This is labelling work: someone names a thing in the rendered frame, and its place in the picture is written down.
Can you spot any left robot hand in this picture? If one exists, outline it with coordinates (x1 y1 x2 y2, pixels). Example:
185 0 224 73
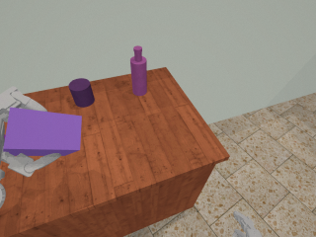
0 86 61 177

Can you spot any sponge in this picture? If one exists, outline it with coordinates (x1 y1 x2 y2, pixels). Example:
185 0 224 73
3 107 82 156

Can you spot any table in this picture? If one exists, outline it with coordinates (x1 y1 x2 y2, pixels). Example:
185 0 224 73
0 67 230 237

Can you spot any right robot hand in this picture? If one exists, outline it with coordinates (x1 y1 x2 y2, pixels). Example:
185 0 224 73
232 210 263 237

